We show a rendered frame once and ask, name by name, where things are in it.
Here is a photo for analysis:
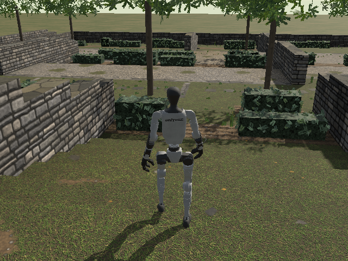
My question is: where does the left robot hand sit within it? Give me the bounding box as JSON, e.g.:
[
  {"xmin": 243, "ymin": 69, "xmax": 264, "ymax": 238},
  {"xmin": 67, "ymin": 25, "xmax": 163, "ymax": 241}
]
[{"xmin": 141, "ymin": 158, "xmax": 154, "ymax": 172}]

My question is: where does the left robot upper arm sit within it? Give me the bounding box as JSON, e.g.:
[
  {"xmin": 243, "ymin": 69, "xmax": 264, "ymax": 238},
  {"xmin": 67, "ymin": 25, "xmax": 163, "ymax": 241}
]
[{"xmin": 149, "ymin": 110, "xmax": 163, "ymax": 142}]

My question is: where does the humanoid robot torso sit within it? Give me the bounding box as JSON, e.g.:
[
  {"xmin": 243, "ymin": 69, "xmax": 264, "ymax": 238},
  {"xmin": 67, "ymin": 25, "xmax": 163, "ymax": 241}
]
[{"xmin": 161, "ymin": 108, "xmax": 187, "ymax": 163}]

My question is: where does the right robot foot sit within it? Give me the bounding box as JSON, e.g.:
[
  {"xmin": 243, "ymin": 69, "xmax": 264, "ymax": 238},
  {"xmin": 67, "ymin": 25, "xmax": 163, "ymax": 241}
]
[{"xmin": 183, "ymin": 213, "xmax": 191, "ymax": 228}]

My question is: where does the right robot hand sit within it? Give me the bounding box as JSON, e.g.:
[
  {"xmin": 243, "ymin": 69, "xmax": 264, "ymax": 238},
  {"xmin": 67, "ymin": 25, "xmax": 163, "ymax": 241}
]
[{"xmin": 191, "ymin": 147, "xmax": 203, "ymax": 159}]

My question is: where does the left robot forearm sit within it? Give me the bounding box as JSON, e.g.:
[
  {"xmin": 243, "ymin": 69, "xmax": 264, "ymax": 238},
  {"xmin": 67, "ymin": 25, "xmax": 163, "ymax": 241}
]
[{"xmin": 143, "ymin": 134, "xmax": 154, "ymax": 159}]

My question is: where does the right robot forearm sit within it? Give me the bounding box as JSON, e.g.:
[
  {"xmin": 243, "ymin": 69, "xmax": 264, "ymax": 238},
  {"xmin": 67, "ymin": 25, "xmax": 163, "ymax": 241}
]
[{"xmin": 195, "ymin": 131, "xmax": 203, "ymax": 150}]

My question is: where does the right robot upper arm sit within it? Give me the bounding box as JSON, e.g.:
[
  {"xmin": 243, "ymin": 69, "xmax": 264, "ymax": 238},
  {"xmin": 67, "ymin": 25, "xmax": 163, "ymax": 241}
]
[{"xmin": 185, "ymin": 110, "xmax": 200, "ymax": 139}]

